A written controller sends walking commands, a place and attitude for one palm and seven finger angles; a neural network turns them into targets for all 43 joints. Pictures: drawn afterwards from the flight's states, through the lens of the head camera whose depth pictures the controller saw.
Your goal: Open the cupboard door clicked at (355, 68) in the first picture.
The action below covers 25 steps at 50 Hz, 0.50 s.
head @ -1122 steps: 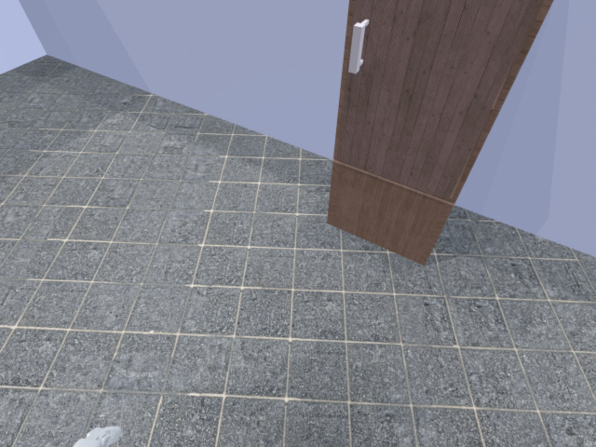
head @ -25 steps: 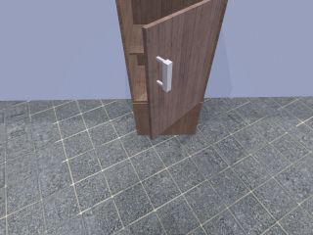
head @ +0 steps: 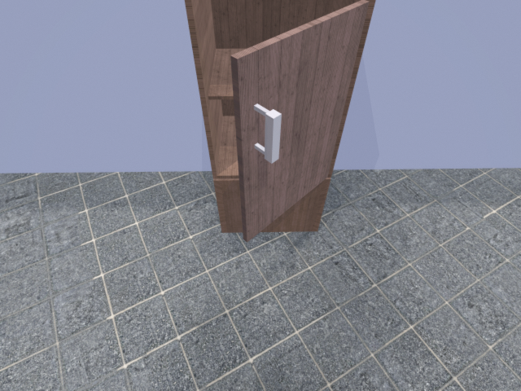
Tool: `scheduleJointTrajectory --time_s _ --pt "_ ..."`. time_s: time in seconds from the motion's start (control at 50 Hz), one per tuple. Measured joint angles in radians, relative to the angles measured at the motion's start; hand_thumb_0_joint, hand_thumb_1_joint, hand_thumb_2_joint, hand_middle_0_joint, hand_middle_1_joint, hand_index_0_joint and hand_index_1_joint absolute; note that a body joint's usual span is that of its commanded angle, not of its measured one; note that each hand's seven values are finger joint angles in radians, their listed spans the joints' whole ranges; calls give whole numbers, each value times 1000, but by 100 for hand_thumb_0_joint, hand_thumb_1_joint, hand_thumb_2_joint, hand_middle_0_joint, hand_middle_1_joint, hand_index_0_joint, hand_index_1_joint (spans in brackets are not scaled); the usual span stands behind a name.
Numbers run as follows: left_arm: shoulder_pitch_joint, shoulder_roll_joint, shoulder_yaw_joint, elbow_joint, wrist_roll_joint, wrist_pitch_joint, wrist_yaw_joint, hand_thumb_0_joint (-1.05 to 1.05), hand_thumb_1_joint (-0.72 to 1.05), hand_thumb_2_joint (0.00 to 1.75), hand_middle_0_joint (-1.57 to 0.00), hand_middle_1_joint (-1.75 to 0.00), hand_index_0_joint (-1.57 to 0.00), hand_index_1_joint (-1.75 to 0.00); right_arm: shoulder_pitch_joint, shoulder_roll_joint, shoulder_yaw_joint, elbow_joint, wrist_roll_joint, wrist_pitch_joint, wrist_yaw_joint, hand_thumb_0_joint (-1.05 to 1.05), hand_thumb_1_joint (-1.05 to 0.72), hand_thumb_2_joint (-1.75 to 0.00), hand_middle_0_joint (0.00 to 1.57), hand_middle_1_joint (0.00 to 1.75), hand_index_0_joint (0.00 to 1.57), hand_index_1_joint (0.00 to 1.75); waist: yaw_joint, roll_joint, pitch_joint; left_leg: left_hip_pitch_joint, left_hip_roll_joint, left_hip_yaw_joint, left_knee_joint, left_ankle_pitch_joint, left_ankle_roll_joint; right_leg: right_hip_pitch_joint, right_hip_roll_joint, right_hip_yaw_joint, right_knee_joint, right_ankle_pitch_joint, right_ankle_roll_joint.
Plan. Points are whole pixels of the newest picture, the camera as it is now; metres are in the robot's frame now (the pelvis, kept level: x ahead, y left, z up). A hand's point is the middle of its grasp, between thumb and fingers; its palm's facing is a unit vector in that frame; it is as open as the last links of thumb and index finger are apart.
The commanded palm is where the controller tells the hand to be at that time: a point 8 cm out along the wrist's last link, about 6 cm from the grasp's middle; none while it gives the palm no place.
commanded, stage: look to check the result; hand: left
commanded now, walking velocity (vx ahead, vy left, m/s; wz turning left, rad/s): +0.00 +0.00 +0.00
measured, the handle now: (265, 133) +0.61 +0.02 +0.05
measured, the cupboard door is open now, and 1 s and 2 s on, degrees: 43 43 43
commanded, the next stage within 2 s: walk to a spot facing it in 0.48 s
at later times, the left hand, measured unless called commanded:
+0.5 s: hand out of the picture +0.01 +0.17 -0.17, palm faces +0.03 -0.98 -0.19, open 7.4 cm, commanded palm none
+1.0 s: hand out of the picture +0.07 +0.18 -0.18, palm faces -0.11 -0.96 -0.27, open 7.4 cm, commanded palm none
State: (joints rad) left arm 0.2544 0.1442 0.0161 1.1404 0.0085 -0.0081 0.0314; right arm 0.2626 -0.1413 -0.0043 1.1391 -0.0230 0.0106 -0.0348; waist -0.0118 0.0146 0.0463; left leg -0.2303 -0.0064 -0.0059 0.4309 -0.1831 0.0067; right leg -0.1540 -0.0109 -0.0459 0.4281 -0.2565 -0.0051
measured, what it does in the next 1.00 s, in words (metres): stands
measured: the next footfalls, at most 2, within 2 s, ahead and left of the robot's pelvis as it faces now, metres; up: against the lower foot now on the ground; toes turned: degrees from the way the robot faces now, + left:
left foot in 1.56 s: +0.13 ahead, +0.10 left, +0.00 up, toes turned -31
right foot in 1.88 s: -0.02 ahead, -0.15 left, +0.00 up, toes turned -45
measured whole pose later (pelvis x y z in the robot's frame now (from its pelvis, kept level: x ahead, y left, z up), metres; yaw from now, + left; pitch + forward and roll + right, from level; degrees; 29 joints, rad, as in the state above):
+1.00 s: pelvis +0.00 -0.02 -0.01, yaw -11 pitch +0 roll +2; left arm 0.22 0.20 0.08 1.02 0.02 0.05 -0.01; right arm 0.20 -0.19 -0.06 1.02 -0.03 0.03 -0.05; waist 0.02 0.01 0.10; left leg -0.27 0.07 0.16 0.57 -0.29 -0.02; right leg -0.31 0.01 -0.01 0.71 -0.41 -0.02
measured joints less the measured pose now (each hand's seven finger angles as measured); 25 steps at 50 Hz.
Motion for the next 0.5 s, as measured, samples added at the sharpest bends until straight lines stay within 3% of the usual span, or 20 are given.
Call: scheduleJointTrajectory --time_s 0.5 --pt "4 -2 -7 15 -1 -5 -1 0 91 90 -20 -30 -20 -30 -34 -16 4 11 3 -4 -4 1 -92 -90 20 30 20 30 7 -5 8 38 2 0 -31 -9 -4 41 3 0 -40 -4 -3"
